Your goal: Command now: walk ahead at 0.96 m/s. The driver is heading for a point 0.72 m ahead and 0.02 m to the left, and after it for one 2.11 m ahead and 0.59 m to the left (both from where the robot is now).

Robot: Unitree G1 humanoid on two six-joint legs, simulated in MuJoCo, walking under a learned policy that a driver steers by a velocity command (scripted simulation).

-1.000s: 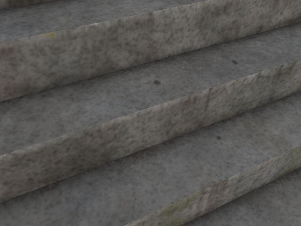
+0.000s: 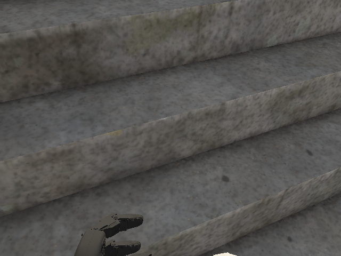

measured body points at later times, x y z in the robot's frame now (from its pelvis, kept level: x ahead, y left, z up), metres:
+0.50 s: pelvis +0.31 -0.02 +0.19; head +0.26 +0.02 +0.63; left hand +0.35 +0.22 +0.02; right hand +0.45 -0.25 +0.11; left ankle +0.27 +0.12 -0.16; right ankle +0.33 -0.12 -0.50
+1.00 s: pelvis +0.51 +0.01 +0.41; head +0.50 +0.02 +0.86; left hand +0.72 +0.20 +0.33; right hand +0.52 -0.20 +0.25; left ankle +0.53 +0.13 -0.30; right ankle +0.58 -0.16 -0.06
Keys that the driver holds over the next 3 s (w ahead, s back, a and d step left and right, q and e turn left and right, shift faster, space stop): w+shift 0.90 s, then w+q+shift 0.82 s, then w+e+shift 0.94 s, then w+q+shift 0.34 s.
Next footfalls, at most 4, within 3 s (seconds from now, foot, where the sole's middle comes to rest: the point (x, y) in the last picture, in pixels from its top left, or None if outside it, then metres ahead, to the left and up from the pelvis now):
0.34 right None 0.37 -0.12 -0.54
0.76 left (123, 204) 0.57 0.13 -0.33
1.20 right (218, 178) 0.67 -0.17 -0.33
1.52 left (125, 108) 0.77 0.12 -0.13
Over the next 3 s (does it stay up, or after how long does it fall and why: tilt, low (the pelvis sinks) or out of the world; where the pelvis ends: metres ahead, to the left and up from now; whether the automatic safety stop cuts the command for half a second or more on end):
stays up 1.49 0.21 1.24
